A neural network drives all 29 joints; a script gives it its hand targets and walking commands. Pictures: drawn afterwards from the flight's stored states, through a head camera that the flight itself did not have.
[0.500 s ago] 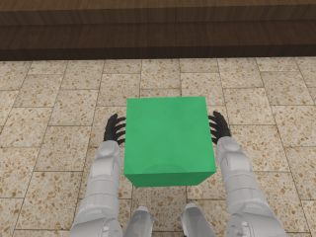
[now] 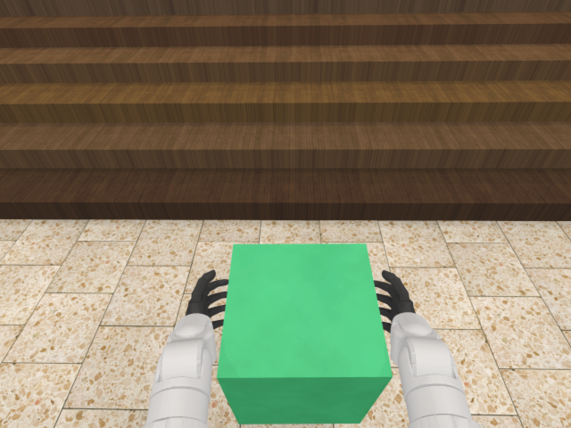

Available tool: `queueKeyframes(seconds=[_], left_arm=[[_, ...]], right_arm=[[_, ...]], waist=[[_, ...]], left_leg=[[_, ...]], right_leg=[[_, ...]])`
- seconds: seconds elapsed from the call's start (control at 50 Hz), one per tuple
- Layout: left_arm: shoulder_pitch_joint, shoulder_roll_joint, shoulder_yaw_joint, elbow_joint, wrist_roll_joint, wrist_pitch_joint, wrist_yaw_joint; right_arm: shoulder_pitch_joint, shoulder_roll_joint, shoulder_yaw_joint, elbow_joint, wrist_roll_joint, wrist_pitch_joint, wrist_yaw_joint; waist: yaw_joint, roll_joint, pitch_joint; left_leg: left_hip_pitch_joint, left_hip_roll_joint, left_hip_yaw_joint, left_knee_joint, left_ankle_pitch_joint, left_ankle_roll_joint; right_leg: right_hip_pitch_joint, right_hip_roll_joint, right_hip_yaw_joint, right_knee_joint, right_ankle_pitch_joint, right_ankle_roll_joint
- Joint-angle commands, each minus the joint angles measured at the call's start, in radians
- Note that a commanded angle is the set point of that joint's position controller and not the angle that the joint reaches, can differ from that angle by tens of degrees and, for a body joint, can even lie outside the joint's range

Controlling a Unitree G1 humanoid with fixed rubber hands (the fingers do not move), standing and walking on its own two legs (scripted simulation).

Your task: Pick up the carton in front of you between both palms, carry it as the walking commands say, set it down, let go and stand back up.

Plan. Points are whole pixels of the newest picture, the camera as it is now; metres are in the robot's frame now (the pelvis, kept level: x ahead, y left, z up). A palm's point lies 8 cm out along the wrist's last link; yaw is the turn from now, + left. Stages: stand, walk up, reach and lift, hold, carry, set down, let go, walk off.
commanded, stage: reach and lift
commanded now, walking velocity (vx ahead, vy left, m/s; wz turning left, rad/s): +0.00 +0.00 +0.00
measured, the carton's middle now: (299, 338) +0.30 +0.00 -0.06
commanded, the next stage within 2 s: hold in 1.02 s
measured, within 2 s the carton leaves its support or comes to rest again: neither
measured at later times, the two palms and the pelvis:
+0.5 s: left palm (198, 315) +0.29 +0.15 +0.04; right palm (407, 314) +0.28 -0.15 +0.03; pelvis -0.02 +0.00 +0.00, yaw +0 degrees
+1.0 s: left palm (194, 312) +0.29 +0.15 +0.04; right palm (406, 312) +0.28 -0.15 +0.04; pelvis +0.00 +0.00 +0.01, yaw +0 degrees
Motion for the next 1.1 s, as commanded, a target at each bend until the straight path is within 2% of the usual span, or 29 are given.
queueKeyframes(seconds=[0.0, 0.08, 0.14, 0.24, 0.4, 0.56, 0.68, 0.84, 0.98, 1.08], left_arm=[[-0.452, -0.990, -0.542, 0.024, -0.157, 0.070, -0.272], [-0.547, -0.993, -0.501, 0.048, -0.148, 0.077, -0.292], [-0.618, -1.020, -0.503, 0.049, -0.153, 0.070, -0.303], [-0.671, -1.034, -0.522, 0.035, -0.158, 0.069, -0.308], [-0.615, -0.988, -0.482, 0.050, -0.139, 0.084, -0.305], [-0.551, -0.961, -0.533, -0.053, -0.159, 0.101, -0.299], [-0.498, -0.954, -0.558, -0.105, -0.177, 0.112, -0.294], [-0.455, -0.952, -0.564, -0.135, -0.183, 0.136, -0.288], [-0.480, -0.962, -0.576, -0.152, -0.192, 0.152, -0.286], [-0.503, -0.981, -0.643, -0.239, -0.231, 0.179, -0.283]], right_arm=[[-0.510, 0.946, 0.560, -0.028, 0.175, 0.050, 0.263], [-0.585, 0.961, 0.508, -0.005, 0.153, 0.060, 0.277], [-0.648, 0.982, 0.512, -0.004, 0.157, 0.054, 0.288], [-0.702, 1.009, 0.536, -0.018, 0.170, 0.052, 0.291], [-0.658, 0.991, 0.520, -0.011, 0.158, 0.072, 0.280], [-0.575, 0.980, 0.558, -0.098, 0.176, 0.091, 0.265], [-0.515, 0.965, 0.573, -0.145, 0.189, 0.103, 0.261], [-0.488, 0.941, 0.579, -0.179, 0.194, 0.123, 0.266], [-0.516, 0.933, 0.584, -0.195, 0.201, 0.134, 0.272], [-0.540, 0.955, 0.655, -0.277, 0.244, 0.161, 0.270]], waist=[[0.004, 0.013, -0.097], [0.001, -0.001, -0.049], [0.002, -0.004, -0.085], [0.010, 0.001, -0.163], [0.013, -0.013, -0.138], [0.008, -0.010, -0.167], [0.002, -0.006, -0.174], [0.005, 0.001, -0.141], [0.005, 0.006, -0.129], [0.011, 0.010, -0.187]], left_leg=[[0.119, -0.038, 0.072, -0.131, 0.186, -0.008], [0.096, -0.033, 0.080, -0.146, 0.052, 0.002], [0.099, -0.030, 0.086, -0.140, 0.020, 0.006], [0.122, -0.033, 0.093, -0.133, 0.044, 0.004], [0.146, -0.043, 0.098, -0.150, 0.093, 0.006], [0.207, -0.052, 0.095, -0.161, 0.242, -0.005], [0.239, -0.054, 0.087, -0.173, 0.306, -0.008], [0.255, -0.052, 0.078, -0.190, 0.334, -0.012], [0.257, -0.047, 0.080, -0.194, 0.302, -0.013], [0.292, -0.047, 0.081, -0.197, 0.331, -0.017]], right_leg=[[0.174, 0.044, -0.077, -0.111, 0.167, -0.008], [0.157, 0.041, -0.085, -0.119, 0.048, -0.014], [0.167, 0.040, -0.090, -0.108, 0.023, -0.016], [0.203, 0.041, -0.090, -0.103, 0.042, -0.013], [0.228, 0.042, -0.087, -0.130, 0.092, -0.001], [0.287, 0.045, -0.082, -0.147, 0.258, 0.007], [0.312, 0.050, -0.079, -0.154, 0.318, 0.007], [0.316, 0.056, -0.080, -0.168, 0.318, 0.004], [0.308, 0.058, -0.084, -0.174, 0.271, 0.000], [0.341, 0.059, -0.082, -0.176, 0.300, 0.003]])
